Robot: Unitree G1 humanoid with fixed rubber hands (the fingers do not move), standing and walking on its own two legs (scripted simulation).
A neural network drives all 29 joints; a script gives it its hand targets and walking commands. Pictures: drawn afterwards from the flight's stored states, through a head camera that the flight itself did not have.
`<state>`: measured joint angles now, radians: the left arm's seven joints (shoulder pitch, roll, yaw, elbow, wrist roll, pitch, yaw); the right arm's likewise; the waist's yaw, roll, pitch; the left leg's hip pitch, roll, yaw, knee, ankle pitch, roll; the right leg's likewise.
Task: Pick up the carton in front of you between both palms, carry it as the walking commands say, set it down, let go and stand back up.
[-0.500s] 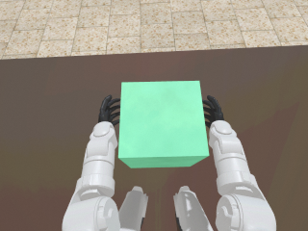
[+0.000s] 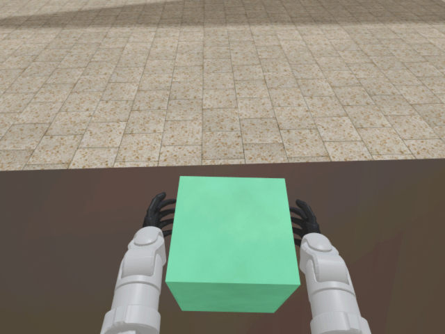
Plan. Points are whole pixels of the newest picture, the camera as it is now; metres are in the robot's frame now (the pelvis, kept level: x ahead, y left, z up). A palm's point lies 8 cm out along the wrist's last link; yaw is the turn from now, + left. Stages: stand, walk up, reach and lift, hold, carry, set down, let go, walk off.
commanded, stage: reach and lift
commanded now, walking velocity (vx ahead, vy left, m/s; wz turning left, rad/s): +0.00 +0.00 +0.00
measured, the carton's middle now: (230, 248) +0.30 +0.00 -0.07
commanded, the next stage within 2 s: hold in 1.10 s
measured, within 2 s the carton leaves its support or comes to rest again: neither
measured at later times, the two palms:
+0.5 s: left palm (149, 229) +0.28 +0.15 +0.04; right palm (315, 236) +0.28 -0.15 +0.03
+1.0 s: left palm (148, 223) +0.29 +0.15 +0.05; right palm (316, 231) +0.28 -0.15 +0.04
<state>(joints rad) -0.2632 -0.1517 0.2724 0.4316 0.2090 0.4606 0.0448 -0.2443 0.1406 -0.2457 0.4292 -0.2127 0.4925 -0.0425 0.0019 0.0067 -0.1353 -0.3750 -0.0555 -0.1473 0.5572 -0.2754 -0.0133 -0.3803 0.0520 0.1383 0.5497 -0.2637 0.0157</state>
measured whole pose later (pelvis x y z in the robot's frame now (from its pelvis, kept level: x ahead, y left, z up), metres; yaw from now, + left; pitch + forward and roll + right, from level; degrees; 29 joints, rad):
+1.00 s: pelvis +0.00 +0.00 +0.01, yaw +0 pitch -4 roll +0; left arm -0.27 -0.15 0.24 0.31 0.28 0.67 0.01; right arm -0.24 0.15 -0.21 0.29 -0.27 0.70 -0.01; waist 0.00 0.00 -0.02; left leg -0.09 -0.04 -0.14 0.38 -0.21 -0.01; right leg -0.09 0.04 0.13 0.37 -0.20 0.01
